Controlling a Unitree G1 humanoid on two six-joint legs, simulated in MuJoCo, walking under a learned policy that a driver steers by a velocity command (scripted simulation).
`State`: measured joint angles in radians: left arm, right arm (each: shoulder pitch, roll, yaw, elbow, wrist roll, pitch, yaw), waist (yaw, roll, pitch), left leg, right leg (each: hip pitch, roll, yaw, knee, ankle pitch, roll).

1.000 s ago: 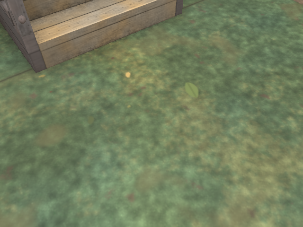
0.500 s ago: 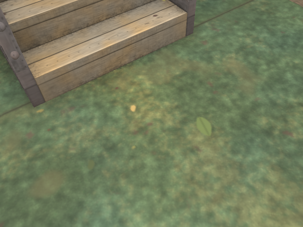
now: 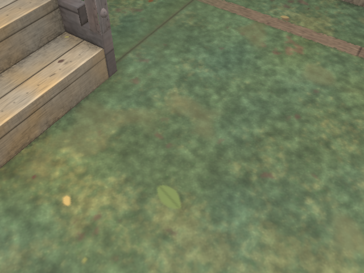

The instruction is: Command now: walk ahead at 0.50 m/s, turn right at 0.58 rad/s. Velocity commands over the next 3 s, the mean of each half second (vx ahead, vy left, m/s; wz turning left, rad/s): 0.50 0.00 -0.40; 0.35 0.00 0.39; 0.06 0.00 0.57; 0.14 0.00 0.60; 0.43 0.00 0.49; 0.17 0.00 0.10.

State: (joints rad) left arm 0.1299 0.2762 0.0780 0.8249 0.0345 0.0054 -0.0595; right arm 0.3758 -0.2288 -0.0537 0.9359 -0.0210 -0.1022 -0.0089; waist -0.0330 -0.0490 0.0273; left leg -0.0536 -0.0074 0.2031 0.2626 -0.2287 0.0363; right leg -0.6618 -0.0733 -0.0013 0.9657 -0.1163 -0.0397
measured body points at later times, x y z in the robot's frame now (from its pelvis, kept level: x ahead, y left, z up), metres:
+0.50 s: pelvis +0.26 -0.08 +0.00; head +0.28 -0.09 +0.45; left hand +0.35 +0.18 -0.13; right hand +0.31 -0.35 -0.14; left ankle +0.39 +0.07 -0.67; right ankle +0.21 -0.11 -0.75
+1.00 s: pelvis +0.50 -0.07 -0.01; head +0.54 -0.06 +0.44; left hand +0.61 +0.19 -0.13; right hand +0.58 -0.35 -0.13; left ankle +0.53 -0.03 -0.75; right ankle +0.54 -0.24 -0.66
